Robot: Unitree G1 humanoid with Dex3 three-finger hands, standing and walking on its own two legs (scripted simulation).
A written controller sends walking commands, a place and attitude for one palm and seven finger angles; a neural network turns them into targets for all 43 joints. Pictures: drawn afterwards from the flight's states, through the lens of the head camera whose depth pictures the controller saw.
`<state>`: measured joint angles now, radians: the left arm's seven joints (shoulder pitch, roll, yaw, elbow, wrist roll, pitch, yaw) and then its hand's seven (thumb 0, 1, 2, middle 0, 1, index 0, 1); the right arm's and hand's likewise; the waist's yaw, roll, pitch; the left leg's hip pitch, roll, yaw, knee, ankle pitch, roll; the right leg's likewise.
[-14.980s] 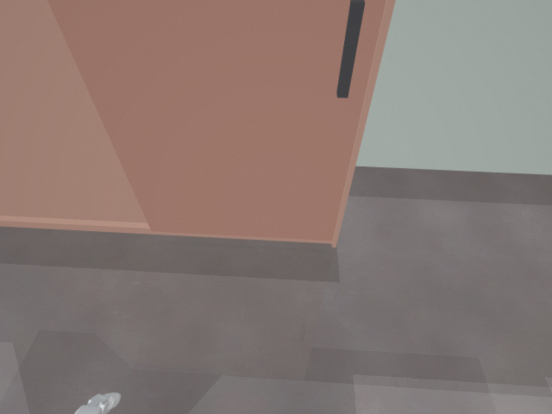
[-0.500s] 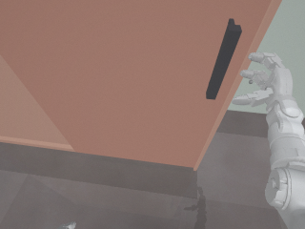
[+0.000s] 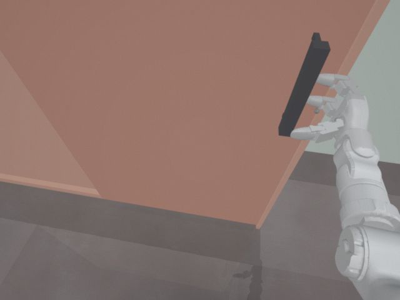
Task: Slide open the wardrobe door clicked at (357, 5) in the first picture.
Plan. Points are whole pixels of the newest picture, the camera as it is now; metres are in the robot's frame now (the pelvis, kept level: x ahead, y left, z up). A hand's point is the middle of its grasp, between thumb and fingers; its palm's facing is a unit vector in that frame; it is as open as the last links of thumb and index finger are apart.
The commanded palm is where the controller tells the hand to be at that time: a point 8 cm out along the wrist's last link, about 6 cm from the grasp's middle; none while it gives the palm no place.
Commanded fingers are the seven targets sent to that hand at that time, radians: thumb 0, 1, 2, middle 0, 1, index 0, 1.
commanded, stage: feel for the door with the fingertips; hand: right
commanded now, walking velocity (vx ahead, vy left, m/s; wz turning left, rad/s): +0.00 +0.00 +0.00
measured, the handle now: (298, 89) +0.54 -0.12 +0.14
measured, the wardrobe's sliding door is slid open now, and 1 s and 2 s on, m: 0.00 0.00 0.00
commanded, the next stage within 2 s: slide the fingers in behind the handle in 0.50 s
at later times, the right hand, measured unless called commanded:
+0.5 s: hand (321, 104) +0.49 -0.16 +0.15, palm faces +0.02 +1.00 +0.01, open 14.0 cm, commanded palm +0.47 -0.21 +0.15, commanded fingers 0.00 0.50 -0.30 0.30 1.20 0.30 1.20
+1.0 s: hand (324, 111) +0.48 -0.17 +0.14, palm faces +0.02 +1.00 +0.02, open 14.0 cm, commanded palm +0.45 -0.21 +0.15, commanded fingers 0.00 0.50 -0.30 0.30 1.20 0.30 1.20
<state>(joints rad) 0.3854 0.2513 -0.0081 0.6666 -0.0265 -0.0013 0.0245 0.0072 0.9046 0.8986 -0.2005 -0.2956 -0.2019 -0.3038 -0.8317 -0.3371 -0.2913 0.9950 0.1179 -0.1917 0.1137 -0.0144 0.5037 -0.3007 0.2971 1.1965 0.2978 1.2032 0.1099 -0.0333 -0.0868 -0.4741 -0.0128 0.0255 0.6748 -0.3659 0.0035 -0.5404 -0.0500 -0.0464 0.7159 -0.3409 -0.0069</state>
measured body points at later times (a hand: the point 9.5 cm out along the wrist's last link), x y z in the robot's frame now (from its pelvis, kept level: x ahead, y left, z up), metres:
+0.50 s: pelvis -0.01 +0.00 +0.00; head +0.05 +0.00 +0.44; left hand +0.02 +0.27 -0.12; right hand +0.48 -0.21 +0.15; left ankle -0.02 +0.12 -0.72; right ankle +0.01 -0.11 -0.72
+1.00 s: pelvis +0.00 -0.01 +0.00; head +0.05 -0.01 +0.45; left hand +0.02 +0.26 -0.12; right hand +0.47 -0.22 +0.14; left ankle -0.02 +0.12 -0.72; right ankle +0.01 -0.11 -0.72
